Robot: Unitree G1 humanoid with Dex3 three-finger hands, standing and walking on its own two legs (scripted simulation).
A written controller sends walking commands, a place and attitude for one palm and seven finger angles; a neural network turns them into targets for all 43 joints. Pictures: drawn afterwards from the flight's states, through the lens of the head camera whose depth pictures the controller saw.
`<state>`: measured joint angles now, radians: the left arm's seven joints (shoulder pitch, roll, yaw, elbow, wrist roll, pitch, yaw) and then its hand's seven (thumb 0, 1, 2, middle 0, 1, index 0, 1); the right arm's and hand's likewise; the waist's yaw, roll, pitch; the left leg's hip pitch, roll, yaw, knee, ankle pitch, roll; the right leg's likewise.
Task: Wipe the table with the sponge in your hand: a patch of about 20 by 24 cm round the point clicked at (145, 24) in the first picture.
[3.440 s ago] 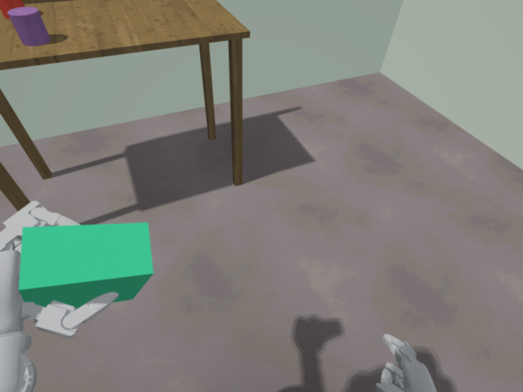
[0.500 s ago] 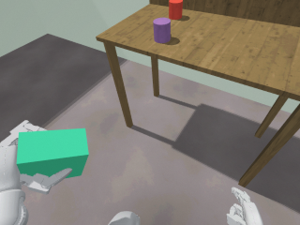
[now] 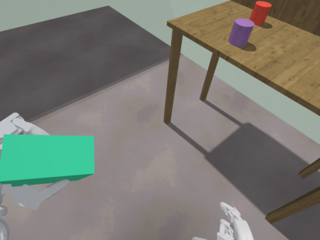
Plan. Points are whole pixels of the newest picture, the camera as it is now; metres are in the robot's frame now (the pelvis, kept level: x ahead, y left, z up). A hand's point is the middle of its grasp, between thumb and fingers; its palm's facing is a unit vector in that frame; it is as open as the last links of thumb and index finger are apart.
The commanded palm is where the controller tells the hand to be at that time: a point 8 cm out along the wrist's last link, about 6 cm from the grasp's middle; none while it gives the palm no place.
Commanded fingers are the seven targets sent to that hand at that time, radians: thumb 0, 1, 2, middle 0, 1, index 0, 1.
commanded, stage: walk to a spot facing it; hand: left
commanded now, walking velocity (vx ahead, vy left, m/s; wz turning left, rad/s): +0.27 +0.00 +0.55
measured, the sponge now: (61, 162) +0.22 +0.20 +0.16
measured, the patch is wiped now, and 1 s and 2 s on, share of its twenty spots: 0.00 0.00 0.00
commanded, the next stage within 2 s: turn to face it in 1.12 s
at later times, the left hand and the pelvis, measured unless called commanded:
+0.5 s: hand out of the picture +0.12 +0.26 +0.18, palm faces +0.59 -0.67 -0.46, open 10.1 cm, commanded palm +0.05 +0.29 +0.18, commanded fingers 0.00 0.10 1.30 -1.20 -1.60 -1.20 -1.60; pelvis -0.02 -0.02 +0.01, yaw +17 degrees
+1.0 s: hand out of the picture +0.17 +0.31 +0.18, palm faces +0.70 -0.54 -0.48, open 10.2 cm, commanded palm +0.12 +0.32 +0.18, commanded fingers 0.00 0.10 1.30 -1.20 -1.60 -1.20 -1.60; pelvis +0.07 +0.00 -0.02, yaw +20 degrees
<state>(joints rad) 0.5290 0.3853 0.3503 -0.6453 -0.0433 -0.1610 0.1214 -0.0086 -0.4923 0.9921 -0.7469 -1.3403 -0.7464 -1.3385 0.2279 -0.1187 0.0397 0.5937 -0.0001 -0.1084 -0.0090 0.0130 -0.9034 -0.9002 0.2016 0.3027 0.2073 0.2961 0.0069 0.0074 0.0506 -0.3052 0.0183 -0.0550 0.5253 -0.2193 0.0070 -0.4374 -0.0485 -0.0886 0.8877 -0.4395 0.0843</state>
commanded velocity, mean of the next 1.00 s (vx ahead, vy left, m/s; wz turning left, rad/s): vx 0.30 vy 0.00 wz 0.22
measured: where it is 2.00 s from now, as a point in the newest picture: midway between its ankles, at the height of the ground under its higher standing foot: outside the picture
